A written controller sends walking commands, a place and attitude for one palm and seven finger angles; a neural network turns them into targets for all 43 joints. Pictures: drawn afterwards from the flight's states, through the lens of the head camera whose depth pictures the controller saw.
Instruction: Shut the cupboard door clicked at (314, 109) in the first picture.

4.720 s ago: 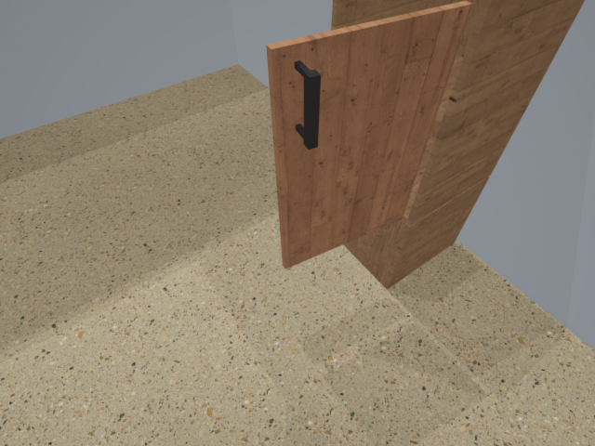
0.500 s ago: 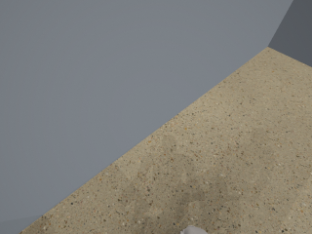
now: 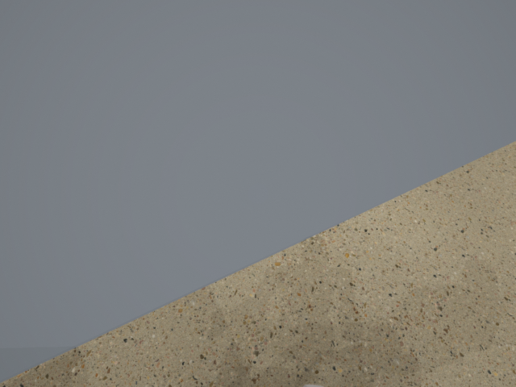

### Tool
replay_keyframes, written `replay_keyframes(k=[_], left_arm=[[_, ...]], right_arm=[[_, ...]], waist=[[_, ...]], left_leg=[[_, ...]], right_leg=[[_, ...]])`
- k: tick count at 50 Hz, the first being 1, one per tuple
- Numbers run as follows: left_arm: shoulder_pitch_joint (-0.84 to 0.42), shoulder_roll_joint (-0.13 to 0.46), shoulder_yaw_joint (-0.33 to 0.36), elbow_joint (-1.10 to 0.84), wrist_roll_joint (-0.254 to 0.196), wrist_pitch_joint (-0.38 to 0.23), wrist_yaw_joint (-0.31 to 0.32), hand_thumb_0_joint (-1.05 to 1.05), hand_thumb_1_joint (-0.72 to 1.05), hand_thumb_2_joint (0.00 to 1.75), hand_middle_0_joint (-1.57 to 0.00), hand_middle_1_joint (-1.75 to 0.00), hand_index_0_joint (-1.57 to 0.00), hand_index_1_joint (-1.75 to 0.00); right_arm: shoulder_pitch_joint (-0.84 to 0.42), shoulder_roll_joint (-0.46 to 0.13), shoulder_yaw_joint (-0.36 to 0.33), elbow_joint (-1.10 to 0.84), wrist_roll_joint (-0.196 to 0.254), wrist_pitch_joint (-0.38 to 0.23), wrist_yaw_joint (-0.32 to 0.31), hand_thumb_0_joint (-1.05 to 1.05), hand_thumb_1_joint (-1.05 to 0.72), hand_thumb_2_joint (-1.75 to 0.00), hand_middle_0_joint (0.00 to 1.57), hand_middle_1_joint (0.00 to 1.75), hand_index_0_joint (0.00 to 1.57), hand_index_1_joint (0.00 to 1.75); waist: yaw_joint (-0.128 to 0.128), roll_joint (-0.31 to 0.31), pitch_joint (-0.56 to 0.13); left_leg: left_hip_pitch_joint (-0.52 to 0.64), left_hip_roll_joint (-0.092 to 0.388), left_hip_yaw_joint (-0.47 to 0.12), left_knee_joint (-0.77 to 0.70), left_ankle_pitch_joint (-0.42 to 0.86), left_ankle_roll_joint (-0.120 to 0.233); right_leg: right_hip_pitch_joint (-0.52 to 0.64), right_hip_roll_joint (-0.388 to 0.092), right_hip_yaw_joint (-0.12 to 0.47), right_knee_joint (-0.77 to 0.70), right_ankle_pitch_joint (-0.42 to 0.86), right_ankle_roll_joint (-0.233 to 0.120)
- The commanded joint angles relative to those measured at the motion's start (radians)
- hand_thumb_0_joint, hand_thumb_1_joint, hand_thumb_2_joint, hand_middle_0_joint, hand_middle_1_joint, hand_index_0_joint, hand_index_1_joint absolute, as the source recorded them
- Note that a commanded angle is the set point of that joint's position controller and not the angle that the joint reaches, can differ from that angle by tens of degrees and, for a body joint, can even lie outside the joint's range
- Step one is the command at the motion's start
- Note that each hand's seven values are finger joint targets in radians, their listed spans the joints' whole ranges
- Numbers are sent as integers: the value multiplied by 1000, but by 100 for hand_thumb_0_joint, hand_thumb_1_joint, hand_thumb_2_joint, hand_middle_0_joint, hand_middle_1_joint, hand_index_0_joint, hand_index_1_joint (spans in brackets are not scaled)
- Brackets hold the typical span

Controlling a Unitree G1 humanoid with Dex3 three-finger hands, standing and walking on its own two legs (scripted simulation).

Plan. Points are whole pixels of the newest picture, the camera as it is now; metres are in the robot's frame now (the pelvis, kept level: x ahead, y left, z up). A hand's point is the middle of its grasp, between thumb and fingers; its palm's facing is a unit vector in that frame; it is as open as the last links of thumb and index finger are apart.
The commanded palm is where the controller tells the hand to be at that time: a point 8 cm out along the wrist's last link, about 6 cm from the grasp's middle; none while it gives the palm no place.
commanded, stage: turn to face it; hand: left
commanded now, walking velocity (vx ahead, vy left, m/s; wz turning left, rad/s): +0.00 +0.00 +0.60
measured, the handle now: out of the picture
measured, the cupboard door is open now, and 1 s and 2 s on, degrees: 82 82 82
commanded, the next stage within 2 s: none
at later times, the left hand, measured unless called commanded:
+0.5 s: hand out of the picture +0.00 +0.15 -0.16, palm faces +0.37 -0.90 -0.23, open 7.4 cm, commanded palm none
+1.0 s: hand out of the picture +0.07 +0.16 -0.14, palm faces +0.56 -0.78 -0.28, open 7.3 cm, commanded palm none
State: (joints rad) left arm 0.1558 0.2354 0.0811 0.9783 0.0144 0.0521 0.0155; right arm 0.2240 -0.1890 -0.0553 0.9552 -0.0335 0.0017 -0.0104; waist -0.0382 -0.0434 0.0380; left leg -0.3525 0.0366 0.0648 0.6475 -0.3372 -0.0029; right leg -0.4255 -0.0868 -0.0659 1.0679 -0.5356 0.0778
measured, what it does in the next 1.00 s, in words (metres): walks ahead, turning left: right foot, then left foot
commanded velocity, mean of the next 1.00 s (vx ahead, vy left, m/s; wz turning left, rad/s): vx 0.00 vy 0.00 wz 0.60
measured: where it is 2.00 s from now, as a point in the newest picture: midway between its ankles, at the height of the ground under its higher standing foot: outside the picture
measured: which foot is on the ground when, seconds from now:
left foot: down 0.00-0.14, up 0.16-0.50, down 0.52-0.90, up 0.92-1.00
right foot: up 0.00-0.12, down 0.14-0.52, up 0.54-0.88, down 0.90-1.00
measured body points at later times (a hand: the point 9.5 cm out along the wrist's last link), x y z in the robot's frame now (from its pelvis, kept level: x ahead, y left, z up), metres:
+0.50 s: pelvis +0.05 -0.04 +0.01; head +0.11 -0.02 +0.45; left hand -0.02 +0.20 -0.14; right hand +0.27 -0.23 -0.13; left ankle +0.03 +0.06 -0.71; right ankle +0.03 -0.15 -0.72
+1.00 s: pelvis +0.09 -0.08 +0.01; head +0.14 -0.07 +0.45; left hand +0.04 +0.20 -0.11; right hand +0.29 -0.26 -0.15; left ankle +0.01 +0.02 -0.66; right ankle +0.17 -0.18 -0.72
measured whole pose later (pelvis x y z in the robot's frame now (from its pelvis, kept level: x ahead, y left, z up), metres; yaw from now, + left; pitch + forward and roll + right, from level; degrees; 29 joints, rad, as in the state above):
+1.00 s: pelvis +0.09 -0.08 +0.01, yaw +37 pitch +0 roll +1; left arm 0.15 0.20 0.05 0.86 0.02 0.01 0.01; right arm 0.20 -0.26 -0.10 0.94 -0.02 0.08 0.02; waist -0.04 0.04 0.09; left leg -0.50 -0.03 -0.04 1.06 -0.47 -0.03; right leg -0.27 -0.07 -0.07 0.58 -0.31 0.02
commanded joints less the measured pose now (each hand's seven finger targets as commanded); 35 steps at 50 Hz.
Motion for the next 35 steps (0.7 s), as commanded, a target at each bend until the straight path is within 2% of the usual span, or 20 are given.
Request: replay_keyframes(k=[1,3,5,6,7,8,9,11,13,15,20,23,24,25,26,27,28,29,31,35], left_arm=[[-52,30,-3,-116,-6,-39,-3,0,90,90,-20,-30,-20,-30],[10,37,-1,-105,-8,-43,-4,0,90,90,-20,-30,-20,-30],[116,61,7,-82,-6,-54,-3,0,90,90,-20,-30,-20,-30],[163,131,21,-78,8,-66,5,0,90,90,-20,-30,-20,-30],[172,236,42,-85,19,-70,13,0,90,90,-20,-30,-20,-30],[166,228,29,-92,10,-70,17,0,90,90,-20,-30,-20,-30],[114,183,23,-111,11,-69,23,0,90,90,-20,-30,-20,-30],[50,134,5,-122,8,-67,21,0,90,90,-20,-30,-20,-30],[85,115,-1,-119,8,-74,19,0,90,90,-20,-30,-20,-30],[137,128,5,-107,9,-77,22,0,90,90,-20,-30,-20,-30],[184,174,19,-93,14,-76,17,0,90,90,-20,-30,-20,-30],[149,184,24,-98,8,-76,12,0,90,90,-20,-30,-20,-30],[129,181,24,-100,3,-76,9,0,90,90,-20,-30,-20,-30],[107,157,20,-123,-5,-74,4,0,90,90,-20,-30,-20,-30],[77,80,0,-167,-15,-67,-4,0,90,90,-20,-30,-20,-30],[26,108,3,-194,-2,-45,8,0,90,90,-20,-30,-20,-30],[20,105,7,-208,2,-38,11,0,90,90,-20,-30,-20,-30],[-7,94,9,-183,7,-33,12,0,90,90,-20,-30,-20,-30],[25,95,13,-148,8,-20,0,0,90,90,-20,-30,-20,-30],[54,78,12,-138,7,-15,-7,0,90,90,-20,-30,-20,-30]], right_arm=[[58,-222,-48,-37,-2,-2,-19,0,-90,-90,20,30,20,30],[9,-236,-55,-55,1,7,-15,0,-90,-90,20,30,20,30],[-60,-231,-59,-80,13,17,-9,0,-90,-90,20,30,20,30],[-75,-178,-54,-99,25,19,0,0,-90,-90,20,30,20,30],[-81,-108,-42,-130,27,20,8,0,-90,-90,20,30,20,30],[-100,-158,-47,-127,22,29,13,0,-90,-90,20,30,20,30],[-93,-141,-51,-124,22,37,19,0,-90,-90,20,30,20,30],[-108,-123,-42,-94,17,50,27,0,-90,-90,20,30,20,30],[-128,-100,-32,-98,19,50,34,0,-90,-90,20,30,20,30],[-158,-86,-21,-101,22,46,39,0,-90,-90,20,30,20,30],[-206,-78,-6,-123,26,35,45,0,-90,-90,20,30,20,30],[-133,-107,-14,-118,21,29,38,0,-90,-90,20,30,20,30],[-74,-130,-22,-103,18,25,37,0,-90,-90,20,30,20,30],[7,-205,-42,-87,10,17,31,0,-90,-90,20,30,20,30],[76,-322,-72,-81,8,13,22,0,-90,-90,20,30,20,30],[108,-341,-72,-61,19,26,13,0,-90,-90,20,30,20,30],[55,-325,-69,-81,16,24,9,0,-90,-90,20,30,20,30],[1,-279,-61,-99,13,17,1,0,-90,-90,20,30,20,30],[-77,-238,-44,-112,13,14,-7,0,-90,-90,20,30,20,30],[-77,-241,-46,-111,11,10,-5,0,-90,-90,20,30,20,30]], waist=[[-6,219,-92],[14,221,-116],[67,164,-129],[91,-37,-128],[100,-352,-94],[104,-305,-84],[69,-182,-48],[33,-180,-4],[40,-174,-27],[60,-153,-66],[86,-164,-94],[35,-163,-115],[-2,-128,-143],[-53,34,-195],[-88,352,-223],[-88,244,-238],[-55,169,-172],[-37,214,-125],[9,210,-48],[33,181,-68]], left_leg=[[236,224,-265,-201,745,154],[199,202,-265,-184,673,137],[86,149,-244,-116,481,86],[-74,47,-164,18,194,19],[-246,-98,-31,284,-272,-51],[-232,-41,-109,494,-320,-31],[-226,-22,-134,568,-244,-27],[-246,6,-92,619,-147,-54],[-243,-4,-48,516,-120,-64],[-221,-7,-7,364,-106,-67],[-120,-33,69,96,-89,-48],[40,-61,99,-63,27,-21],[167,-55,92,-158,141,-9],[374,68,-40,-191,412,48],[499,384,-471,-230,874,232],[463,426,-463,-222,888,304],[377,409,-396,-255,661,291],[296,325,-381,-270,580,244],[179,235,-295,-306,453,176],[144,184,-282,-318,330,161]], right_leg=[[-67,27,29,-169,17,8],[47,60,3,-325,78,0],[240,67,-17,-580,312,-8],[381,-86,126,-740,404,-40],[410,-370,429,-806,570,-158],[314,-419,419,-785,608,-229],[247,-388,344,-788,543,-238],[247,-273,175,-736,676,-193],[337,-230,52,-690,894,-165],[437,-228,6,-652,1017,-156],[493,-261,-41,-586,1107,-165],[416,-259,-93,-479,1125,-131],[348,-245,-123,-379,1053,-101],[158,-202,-154,-203,781,-51],[-133,-39,-132,61,-85,22],[-164,-30,25,158,-154,7],[-186,-50,46,172,-94,6],[-182,-55,56,152,-23,11],[-140,-36,77,129,98,17],[-66,0,58,-31,127,17]])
